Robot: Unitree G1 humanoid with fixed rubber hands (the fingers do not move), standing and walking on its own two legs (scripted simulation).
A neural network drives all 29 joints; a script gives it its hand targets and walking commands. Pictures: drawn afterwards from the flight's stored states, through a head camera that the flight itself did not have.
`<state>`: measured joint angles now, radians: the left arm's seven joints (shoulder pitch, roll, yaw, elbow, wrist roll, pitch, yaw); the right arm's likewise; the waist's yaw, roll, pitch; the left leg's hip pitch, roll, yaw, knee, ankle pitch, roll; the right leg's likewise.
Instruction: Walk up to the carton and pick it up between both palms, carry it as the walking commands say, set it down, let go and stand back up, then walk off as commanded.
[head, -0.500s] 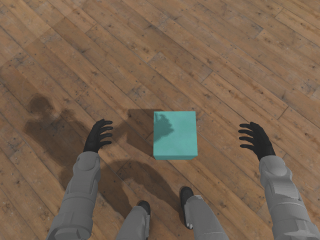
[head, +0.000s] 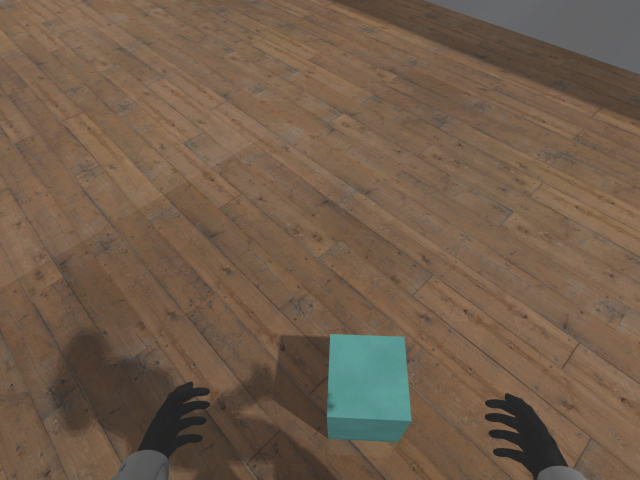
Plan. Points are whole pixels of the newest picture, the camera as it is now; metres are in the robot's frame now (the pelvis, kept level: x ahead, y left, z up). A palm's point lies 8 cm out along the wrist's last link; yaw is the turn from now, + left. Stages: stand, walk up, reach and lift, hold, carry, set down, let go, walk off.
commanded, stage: let go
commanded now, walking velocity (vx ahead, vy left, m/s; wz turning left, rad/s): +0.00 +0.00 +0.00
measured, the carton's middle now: (365, 389) +0.41 -0.07 -0.65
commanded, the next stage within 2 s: stand in 0.30 s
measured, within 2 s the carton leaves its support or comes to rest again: neither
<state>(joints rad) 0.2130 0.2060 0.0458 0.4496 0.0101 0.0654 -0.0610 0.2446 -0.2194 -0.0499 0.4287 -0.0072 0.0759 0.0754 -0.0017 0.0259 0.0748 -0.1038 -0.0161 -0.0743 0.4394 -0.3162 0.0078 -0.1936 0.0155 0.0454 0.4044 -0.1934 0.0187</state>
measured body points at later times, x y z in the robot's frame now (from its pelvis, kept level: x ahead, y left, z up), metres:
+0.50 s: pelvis +0.03 -0.01 -0.01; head +0.03 -0.01 +0.44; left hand +0.14 +0.25 -0.12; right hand +0.15 -0.28 -0.10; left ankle -0.05 +0.12 -0.74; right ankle +0.02 -0.13 -0.74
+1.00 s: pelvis +0.06 -0.01 -0.02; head +0.05 -0.01 +0.43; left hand +0.12 +0.25 -0.15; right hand +0.08 -0.28 -0.15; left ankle -0.05 +0.12 -0.74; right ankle +0.02 -0.13 -0.74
